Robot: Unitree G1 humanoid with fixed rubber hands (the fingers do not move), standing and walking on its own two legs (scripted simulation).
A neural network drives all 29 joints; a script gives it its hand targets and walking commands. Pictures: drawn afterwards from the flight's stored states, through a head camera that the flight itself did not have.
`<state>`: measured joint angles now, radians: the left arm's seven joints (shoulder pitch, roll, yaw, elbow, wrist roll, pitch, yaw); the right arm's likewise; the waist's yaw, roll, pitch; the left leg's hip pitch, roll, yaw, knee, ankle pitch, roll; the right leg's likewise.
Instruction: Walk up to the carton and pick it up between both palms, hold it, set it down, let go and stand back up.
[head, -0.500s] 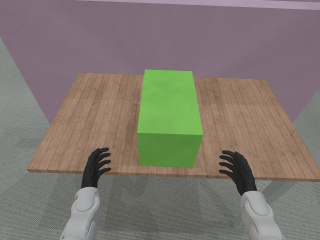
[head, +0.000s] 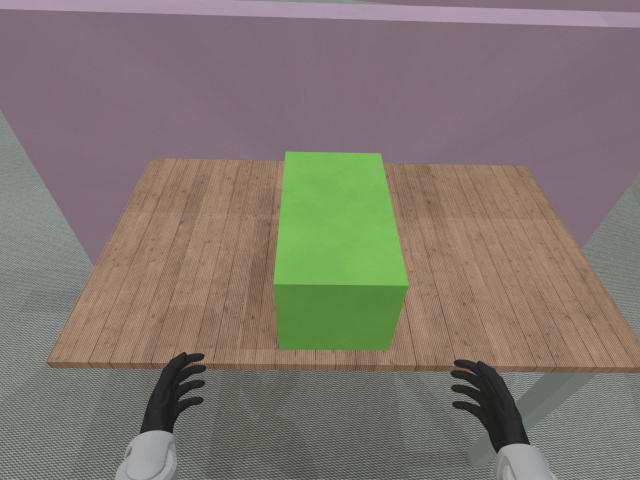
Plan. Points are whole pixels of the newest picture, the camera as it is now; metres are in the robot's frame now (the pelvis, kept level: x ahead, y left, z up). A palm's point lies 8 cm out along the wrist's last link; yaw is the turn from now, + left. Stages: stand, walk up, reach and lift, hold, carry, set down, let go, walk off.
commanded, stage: set down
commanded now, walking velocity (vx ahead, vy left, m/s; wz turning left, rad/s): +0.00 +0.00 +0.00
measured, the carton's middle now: (333, 244) +0.49 +0.02 +0.00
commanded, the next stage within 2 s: let go in 0.40 s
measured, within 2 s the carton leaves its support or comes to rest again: neither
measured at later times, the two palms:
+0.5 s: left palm (145, 467) +0.16 +0.23 -0.07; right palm out of the picture +0.17 -0.21 -0.07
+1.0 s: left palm (139, 475) +0.15 +0.24 -0.08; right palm out of the picture +0.15 -0.22 -0.08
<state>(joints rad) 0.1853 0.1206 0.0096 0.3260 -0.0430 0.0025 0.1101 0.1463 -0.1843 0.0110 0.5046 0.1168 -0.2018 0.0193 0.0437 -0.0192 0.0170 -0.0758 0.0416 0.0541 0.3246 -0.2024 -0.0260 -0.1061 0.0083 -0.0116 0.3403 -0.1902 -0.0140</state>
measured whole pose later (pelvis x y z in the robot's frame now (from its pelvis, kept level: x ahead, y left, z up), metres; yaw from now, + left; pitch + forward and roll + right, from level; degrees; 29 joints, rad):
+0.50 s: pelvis +0.01 +0.01 +0.00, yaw -1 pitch -2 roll +0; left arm 0.25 0.17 0.00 0.46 0.00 0.02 0.04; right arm 0.21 -0.18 -0.03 0.66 0.03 -0.22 0.05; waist 0.04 0.00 0.05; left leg -0.08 0.04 0.06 0.34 -0.22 -0.02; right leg -0.10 0.01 0.00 0.32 -0.19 0.00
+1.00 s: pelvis -0.01 +0.00 +0.00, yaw +1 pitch -3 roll +0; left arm 0.19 0.20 -0.01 0.51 0.01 0.12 0.02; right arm 0.19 -0.19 -0.05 0.72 -0.03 -0.18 0.03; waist 0.02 0.01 0.05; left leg -0.10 0.04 0.04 0.38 -0.22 -0.02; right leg -0.11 0.01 -0.02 0.37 -0.20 -0.01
